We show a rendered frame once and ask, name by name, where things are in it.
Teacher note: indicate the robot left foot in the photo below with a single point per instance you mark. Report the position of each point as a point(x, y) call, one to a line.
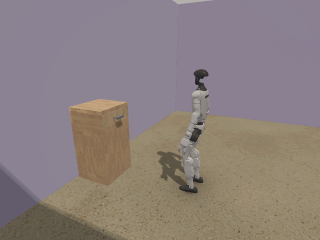
point(187, 189)

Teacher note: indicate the handle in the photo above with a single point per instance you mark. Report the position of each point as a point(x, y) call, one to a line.
point(119, 117)

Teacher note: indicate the robot left hand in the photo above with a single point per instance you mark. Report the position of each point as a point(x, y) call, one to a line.
point(185, 143)

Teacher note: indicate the robot left forearm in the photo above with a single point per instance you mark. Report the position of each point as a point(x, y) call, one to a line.
point(193, 122)

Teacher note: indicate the drawer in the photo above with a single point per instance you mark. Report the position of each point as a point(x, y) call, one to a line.
point(108, 117)

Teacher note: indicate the left robot upper arm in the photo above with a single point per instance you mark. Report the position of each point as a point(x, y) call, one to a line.
point(196, 97)

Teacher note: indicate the cabinet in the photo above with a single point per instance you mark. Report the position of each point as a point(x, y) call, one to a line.
point(102, 154)

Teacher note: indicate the robot left shin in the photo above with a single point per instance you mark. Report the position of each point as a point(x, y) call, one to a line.
point(189, 172)

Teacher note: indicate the right robot upper arm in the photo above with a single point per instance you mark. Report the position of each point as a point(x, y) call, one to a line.
point(208, 105)

